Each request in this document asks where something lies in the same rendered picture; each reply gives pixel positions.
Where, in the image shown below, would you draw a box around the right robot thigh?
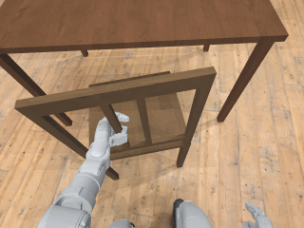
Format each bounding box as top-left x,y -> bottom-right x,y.
176,203 -> 213,228

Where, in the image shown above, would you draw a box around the robot left upper arm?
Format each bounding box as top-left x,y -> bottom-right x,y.
39,205 -> 91,228

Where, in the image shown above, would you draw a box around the table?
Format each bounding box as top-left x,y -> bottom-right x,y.
0,0 -> 289,126

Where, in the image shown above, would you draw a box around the left robot hand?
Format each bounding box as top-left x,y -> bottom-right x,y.
94,112 -> 130,147

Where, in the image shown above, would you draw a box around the chair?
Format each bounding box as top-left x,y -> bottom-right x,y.
14,66 -> 217,181

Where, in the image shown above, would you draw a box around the right robot hand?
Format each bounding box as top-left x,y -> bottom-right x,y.
239,202 -> 274,228

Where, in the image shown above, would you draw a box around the robot left forearm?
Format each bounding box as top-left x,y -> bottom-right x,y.
36,140 -> 111,228

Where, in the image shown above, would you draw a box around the right robot foot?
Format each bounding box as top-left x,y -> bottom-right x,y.
173,199 -> 184,228

